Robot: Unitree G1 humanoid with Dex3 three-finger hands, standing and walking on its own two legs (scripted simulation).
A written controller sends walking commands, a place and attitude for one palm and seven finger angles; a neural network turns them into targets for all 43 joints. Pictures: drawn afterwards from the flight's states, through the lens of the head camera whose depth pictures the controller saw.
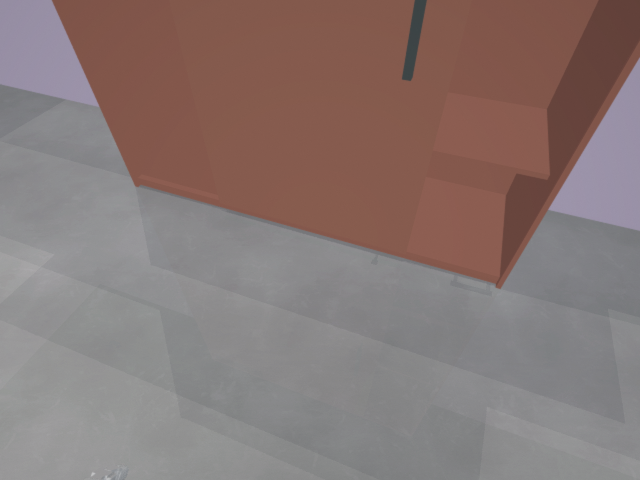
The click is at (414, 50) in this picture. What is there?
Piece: wardrobe's sliding door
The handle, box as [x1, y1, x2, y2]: [402, 0, 426, 80]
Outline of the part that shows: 426,0 415,0 402,79 410,80 412,76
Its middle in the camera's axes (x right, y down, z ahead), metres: +0.24 -0.55 +0.92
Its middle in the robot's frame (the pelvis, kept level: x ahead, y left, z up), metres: +1.09 -0.18 +0.18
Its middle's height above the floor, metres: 0.95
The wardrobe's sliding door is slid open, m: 0.37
